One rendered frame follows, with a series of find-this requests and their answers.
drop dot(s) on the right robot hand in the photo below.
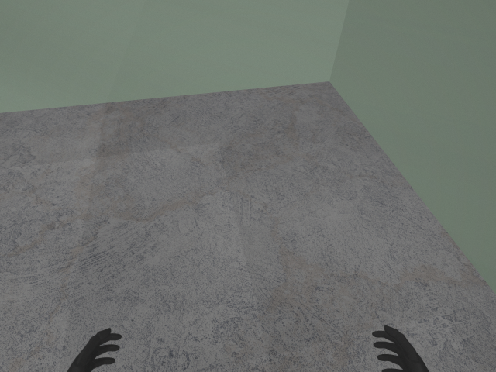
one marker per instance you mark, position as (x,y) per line
(407,358)

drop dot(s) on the left robot hand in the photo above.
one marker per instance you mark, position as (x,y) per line
(85,360)

